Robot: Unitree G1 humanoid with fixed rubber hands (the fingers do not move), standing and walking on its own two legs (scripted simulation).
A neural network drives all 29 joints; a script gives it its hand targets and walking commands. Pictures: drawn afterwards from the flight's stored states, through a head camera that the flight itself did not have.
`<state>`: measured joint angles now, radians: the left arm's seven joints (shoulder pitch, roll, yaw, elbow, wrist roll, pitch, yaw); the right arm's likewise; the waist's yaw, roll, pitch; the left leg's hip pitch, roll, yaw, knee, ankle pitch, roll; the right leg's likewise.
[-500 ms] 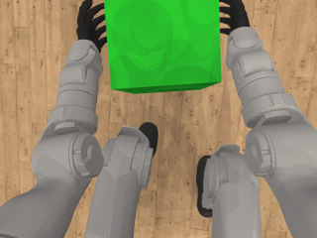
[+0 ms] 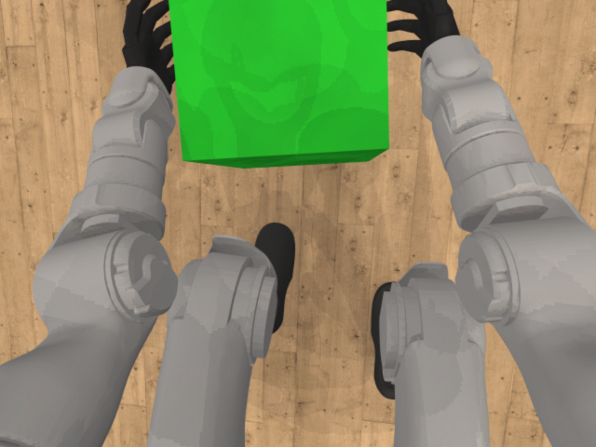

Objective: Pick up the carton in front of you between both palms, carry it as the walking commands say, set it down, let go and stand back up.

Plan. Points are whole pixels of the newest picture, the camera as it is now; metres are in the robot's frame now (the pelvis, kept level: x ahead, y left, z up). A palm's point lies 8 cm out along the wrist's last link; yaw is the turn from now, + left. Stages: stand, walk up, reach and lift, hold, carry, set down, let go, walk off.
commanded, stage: set down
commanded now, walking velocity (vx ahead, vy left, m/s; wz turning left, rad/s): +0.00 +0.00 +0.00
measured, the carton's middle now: (292, 83) +0.51 +0.10 -0.25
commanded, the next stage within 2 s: let go in 1.54 s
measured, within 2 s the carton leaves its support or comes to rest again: neither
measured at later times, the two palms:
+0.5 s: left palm (141, 101) +0.46 +0.27 -0.18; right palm (485, 40) +0.55 -0.11 -0.19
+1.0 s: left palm (43, 64) +0.46 +0.27 -0.03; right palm out of the picture +0.57 -0.10 -0.03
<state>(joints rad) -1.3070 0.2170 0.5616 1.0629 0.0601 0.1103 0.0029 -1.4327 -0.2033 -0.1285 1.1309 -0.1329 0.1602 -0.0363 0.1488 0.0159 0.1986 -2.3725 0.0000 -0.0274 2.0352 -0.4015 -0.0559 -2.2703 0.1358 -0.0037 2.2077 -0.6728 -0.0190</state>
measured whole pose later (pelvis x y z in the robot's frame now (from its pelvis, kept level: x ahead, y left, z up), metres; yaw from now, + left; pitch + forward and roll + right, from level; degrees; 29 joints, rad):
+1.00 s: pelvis +0.01 +0.01 +0.09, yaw +0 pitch +46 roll +0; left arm -1.02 0.16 0.33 0.74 -0.11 0.13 0.13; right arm -1.29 -0.38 -0.08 1.01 0.05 0.16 -0.02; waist 0.15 -0.03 0.01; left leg -2.19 -0.03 -0.02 1.76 -0.38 -0.02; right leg -2.06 0.09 0.02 1.90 -0.64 0.01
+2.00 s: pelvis +0.09 +0.04 +0.34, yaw +0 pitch +29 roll -1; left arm -0.23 0.18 0.14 0.50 0.03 0.06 -0.09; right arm -0.38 -0.14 -0.19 0.61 -0.08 0.07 -0.06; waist 0.10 0.00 -0.06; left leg -1.07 -0.02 -0.02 0.79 -0.23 0.02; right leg -0.95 0.05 0.08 0.83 -0.39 0.02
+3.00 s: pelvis +0.13 +0.02 +0.39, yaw +2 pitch -2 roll +0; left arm 0.21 0.27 0.03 0.48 0.03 0.13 0.02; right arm 0.20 -0.23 -0.02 0.59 -0.04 0.06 0.00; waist 0.02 -0.04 0.03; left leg -0.25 -0.04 -0.04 0.52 -0.25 0.01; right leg -0.10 0.03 0.06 0.51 -0.37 -0.01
